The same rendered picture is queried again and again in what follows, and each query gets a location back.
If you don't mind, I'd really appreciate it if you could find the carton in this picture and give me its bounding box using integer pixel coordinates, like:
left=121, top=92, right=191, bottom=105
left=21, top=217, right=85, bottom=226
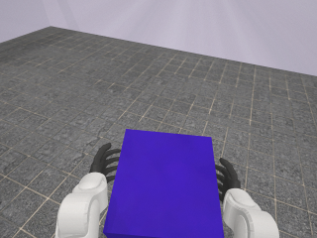
left=103, top=129, right=225, bottom=238

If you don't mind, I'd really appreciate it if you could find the robot left hand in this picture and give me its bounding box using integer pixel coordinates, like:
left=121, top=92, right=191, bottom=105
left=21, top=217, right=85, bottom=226
left=89, top=143, right=121, bottom=183

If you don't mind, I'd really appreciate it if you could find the robot right hand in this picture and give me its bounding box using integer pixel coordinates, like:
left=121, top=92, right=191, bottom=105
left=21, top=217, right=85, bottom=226
left=215, top=158, right=241, bottom=203

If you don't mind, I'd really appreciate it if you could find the robot right forearm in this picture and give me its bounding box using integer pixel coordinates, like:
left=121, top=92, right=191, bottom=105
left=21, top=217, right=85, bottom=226
left=223, top=188, right=279, bottom=238

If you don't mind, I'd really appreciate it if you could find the robot left forearm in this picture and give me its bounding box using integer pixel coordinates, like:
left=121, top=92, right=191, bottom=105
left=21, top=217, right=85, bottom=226
left=54, top=172, right=108, bottom=238

